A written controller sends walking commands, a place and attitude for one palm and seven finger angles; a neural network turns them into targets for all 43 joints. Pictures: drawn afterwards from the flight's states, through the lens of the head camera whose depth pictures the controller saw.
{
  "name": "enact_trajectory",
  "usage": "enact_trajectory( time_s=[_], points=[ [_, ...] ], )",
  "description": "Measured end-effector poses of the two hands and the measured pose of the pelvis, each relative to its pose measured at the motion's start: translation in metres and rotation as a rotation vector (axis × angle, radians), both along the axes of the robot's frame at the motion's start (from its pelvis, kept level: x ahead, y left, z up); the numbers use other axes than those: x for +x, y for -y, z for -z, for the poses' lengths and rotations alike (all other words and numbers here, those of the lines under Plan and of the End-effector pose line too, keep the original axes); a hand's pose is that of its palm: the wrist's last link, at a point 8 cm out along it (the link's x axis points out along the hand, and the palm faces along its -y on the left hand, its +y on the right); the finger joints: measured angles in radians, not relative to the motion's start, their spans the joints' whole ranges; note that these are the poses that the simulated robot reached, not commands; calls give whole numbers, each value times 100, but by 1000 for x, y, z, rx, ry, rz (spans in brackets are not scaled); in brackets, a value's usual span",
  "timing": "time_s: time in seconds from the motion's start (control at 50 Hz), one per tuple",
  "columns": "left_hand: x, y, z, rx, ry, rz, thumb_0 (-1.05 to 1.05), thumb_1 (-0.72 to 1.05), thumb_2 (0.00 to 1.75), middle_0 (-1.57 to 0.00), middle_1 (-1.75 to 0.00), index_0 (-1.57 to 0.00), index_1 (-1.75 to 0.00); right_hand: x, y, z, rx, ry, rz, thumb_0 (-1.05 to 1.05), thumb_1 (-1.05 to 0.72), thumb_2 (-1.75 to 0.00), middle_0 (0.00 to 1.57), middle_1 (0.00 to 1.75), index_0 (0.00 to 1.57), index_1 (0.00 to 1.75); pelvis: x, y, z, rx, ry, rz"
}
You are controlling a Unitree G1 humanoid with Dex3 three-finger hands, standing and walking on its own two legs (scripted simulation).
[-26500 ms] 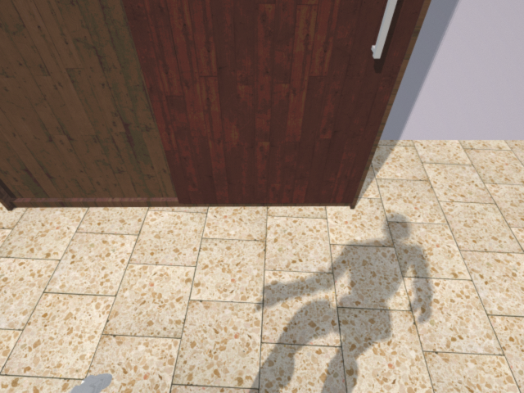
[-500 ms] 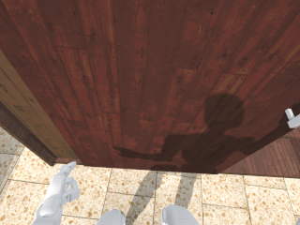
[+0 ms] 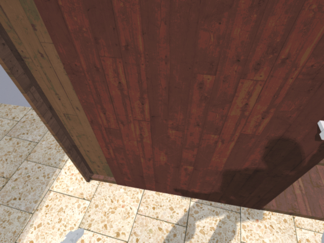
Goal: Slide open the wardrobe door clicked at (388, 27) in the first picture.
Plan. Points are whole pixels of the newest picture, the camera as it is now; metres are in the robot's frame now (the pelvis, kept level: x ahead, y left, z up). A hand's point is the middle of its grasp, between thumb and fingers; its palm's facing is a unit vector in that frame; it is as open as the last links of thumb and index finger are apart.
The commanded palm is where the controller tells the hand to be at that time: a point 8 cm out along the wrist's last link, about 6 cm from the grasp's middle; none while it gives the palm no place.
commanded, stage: stop walking and hold the door there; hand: right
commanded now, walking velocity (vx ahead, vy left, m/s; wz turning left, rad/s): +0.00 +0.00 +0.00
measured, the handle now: out of the picture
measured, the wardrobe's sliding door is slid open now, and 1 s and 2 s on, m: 0.63 0.63 0.63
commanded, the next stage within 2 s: none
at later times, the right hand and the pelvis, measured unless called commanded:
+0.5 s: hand out of the picture +0.39 -0.36 +0.17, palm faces +0.58 +0.79 -0.20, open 6.3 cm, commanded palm +0.35 -0.39 +0.14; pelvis -0.02 +0.00 +0.00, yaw +1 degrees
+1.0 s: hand out of the picture +0.39 -0.37 +0.16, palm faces +0.39 +0.89 -0.23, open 6.0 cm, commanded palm +0.35 -0.40 +0.14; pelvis -0.04 -0.10 +0.00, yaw -1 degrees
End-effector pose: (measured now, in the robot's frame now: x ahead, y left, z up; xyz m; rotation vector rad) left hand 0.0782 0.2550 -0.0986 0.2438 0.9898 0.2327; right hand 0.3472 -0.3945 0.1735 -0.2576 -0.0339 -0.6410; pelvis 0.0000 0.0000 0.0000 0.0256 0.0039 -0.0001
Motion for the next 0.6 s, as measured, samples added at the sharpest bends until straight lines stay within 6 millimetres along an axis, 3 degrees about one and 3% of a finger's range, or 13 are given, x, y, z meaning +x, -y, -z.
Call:
enact_trajectory(
  time_s=[0.16,0.34,0.46,0.6],
  points=[
    [-47,-7,3,29,-31,-75,1,90,90,-21,-30,-20,-30,-1,0,-3,43,-35,-16,-5,-70,-78,34,131,24,132,-25,6,1,-1,5,-13],
    [-82,-27,0,80,-87,-110,1,90,90,-20,-30,-20,-30,-2,-1,-4,70,-43,-10,-3,-72,-78,31,129,24,131,-31,5,1,-6,7,-17],
    [-83,-34,0,88,-103,-116,1,90,90,-20,-30,-20,-30,-2,-1,-4,70,-43,-11,-4,-71,-80,31,130,25,131,-27,3,0,-4,4,-19],
    [-59,-32,4,94,-85,-99,1,90,90,-20,-29,-20,-30,-1,3,-4,56,-40,-40,-4,-67,-83,34,131,27,134,-20,16,3,1,5,7]
  ],
)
